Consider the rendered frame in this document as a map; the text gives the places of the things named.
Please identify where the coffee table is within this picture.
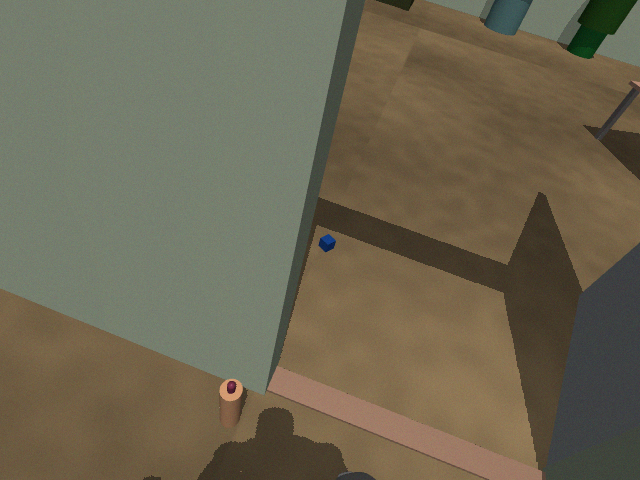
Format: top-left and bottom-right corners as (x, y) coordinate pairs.
(594, 81), (640, 140)

